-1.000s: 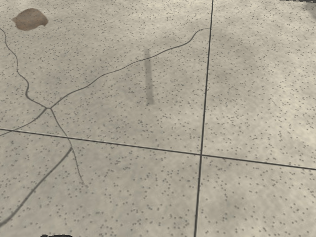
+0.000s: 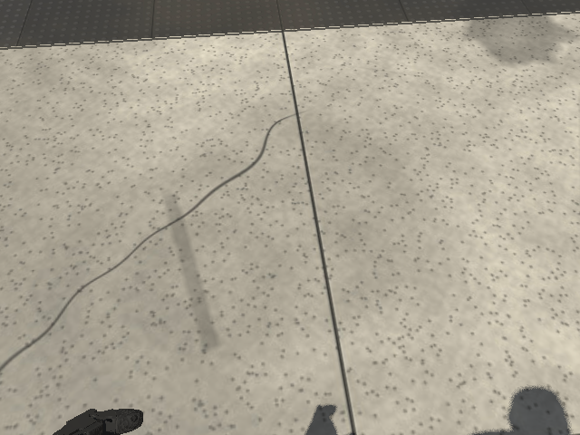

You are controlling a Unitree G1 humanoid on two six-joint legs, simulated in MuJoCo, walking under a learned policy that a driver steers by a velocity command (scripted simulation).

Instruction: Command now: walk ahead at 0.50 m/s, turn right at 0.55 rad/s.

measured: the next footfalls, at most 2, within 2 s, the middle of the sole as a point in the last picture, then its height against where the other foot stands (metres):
left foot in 0.44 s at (253, 432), level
right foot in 0.78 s outside the picture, level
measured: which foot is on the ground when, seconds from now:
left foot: down 0.00-0.00, up 0.02-0.42, down 0.44-1.00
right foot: down 0.00-0.46, up 0.48-0.76, down 0.78-1.00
